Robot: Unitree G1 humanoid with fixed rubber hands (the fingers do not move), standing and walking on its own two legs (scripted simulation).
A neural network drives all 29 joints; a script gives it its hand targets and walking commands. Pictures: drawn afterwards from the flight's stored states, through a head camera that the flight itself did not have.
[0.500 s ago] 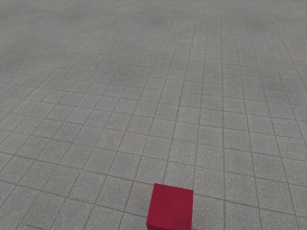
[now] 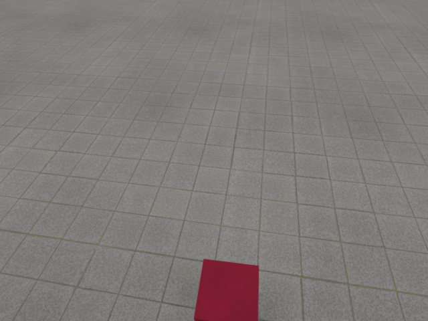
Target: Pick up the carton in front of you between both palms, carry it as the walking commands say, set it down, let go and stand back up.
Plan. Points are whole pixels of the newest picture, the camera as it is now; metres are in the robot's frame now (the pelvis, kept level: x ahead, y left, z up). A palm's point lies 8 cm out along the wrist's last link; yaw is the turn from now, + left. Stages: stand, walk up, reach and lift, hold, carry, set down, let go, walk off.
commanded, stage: stand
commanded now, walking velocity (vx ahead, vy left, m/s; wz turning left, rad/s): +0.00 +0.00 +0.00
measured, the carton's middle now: (228, 300) +0.34 -0.02 -0.62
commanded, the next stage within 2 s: none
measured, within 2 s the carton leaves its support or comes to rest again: neither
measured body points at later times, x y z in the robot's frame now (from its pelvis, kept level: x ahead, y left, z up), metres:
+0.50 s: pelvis -0.02 +0.01 +0.01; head -0.01 -0.01 +0.46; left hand +0.04 +0.26 -0.12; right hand -0.04 -0.26 -0.14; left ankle -0.12 +0.13 -0.71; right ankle -0.01 -0.11 -0.71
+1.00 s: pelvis -0.03 +0.02 +0.01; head -0.02 +0.00 +0.46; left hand +0.00 +0.25 -0.14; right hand -0.09 -0.23 -0.15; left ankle -0.12 +0.13 -0.71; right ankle -0.01 -0.11 -0.71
